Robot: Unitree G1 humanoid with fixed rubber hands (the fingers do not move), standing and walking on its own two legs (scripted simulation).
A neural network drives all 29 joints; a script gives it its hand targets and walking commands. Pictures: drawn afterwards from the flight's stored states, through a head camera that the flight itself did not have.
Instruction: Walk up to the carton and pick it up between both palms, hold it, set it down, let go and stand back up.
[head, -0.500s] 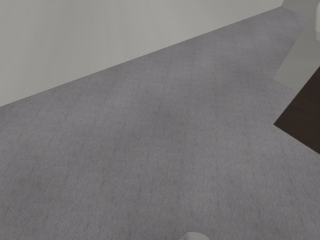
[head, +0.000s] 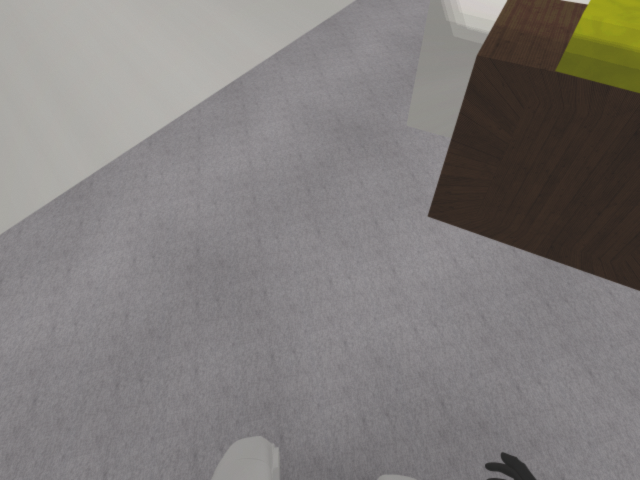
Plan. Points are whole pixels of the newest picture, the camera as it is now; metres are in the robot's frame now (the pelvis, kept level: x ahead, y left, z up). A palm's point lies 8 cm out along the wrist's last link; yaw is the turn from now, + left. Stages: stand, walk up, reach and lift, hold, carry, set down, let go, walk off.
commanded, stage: walk up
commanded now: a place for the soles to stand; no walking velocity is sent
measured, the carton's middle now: (628, 43) +1.09 -0.74 +0.00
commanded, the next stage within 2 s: none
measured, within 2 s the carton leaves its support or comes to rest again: neither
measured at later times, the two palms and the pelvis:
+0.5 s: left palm (226, 303) +0.38 +0.19 -0.11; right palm (554, 474) +0.14 -0.28 -0.10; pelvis +0.23 -0.04 +0.00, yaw -18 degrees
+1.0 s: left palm (315, 226) +0.56 +0.04 -0.12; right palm (606, 301) +0.39 -0.45 -0.09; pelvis +0.43 -0.18 +0.00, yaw -30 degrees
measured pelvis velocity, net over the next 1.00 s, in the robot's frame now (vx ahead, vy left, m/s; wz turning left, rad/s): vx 0.43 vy -0.18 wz -0.52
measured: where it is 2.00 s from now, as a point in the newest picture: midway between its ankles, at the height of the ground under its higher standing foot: (459, 314)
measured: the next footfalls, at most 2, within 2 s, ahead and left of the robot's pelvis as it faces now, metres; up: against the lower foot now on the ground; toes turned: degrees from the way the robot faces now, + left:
left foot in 0.20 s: +0.25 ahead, +0.11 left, +0.00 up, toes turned -4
right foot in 0.64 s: +0.40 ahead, -0.26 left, +0.00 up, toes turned -27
